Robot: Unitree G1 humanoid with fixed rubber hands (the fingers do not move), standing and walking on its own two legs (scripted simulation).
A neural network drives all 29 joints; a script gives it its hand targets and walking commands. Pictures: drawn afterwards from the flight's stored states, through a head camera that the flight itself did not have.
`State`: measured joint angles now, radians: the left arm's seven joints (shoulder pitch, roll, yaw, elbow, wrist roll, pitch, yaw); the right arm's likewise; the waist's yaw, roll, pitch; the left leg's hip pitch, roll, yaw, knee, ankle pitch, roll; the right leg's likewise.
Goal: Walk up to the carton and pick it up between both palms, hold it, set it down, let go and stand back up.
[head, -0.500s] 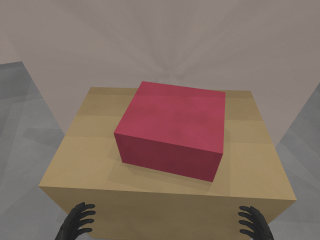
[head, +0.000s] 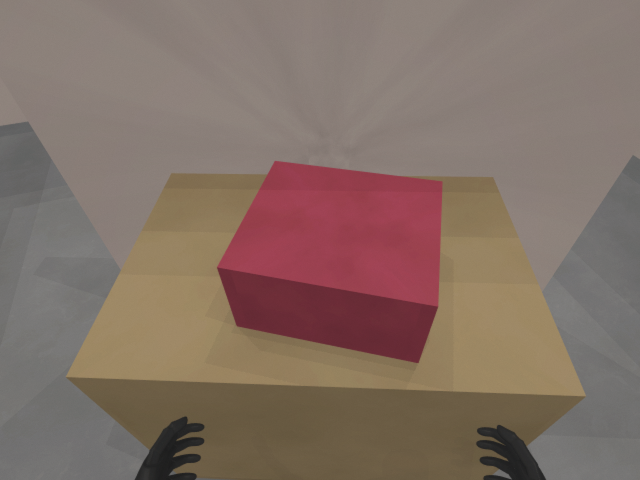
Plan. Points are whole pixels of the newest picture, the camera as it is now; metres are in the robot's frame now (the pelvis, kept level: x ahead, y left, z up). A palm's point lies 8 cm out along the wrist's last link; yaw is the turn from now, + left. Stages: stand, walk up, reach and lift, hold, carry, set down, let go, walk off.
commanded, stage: let go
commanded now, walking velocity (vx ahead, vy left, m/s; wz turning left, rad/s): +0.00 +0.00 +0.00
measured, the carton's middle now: (340, 253) +0.52 +0.01 -0.04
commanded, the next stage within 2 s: stand in 0.32 s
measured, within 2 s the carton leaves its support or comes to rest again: neither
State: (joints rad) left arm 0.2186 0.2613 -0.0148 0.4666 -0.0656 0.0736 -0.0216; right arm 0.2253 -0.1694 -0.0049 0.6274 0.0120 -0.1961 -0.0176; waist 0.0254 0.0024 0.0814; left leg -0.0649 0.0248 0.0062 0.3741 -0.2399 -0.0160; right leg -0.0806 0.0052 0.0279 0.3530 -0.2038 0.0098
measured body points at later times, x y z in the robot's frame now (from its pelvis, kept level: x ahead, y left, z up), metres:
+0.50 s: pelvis +0.00 +0.00 +0.00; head -0.01 -0.01 +0.45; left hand +0.14 +0.28 -0.09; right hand +0.14 -0.29 -0.10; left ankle -0.02 +0.13 -0.75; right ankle +0.00 -0.13 -0.75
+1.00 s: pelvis -0.02 +0.01 +0.00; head -0.03 +0.00 +0.45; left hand +0.05 +0.32 -0.11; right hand +0.05 -0.31 -0.13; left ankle -0.02 +0.13 -0.75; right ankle +0.00 -0.13 -0.75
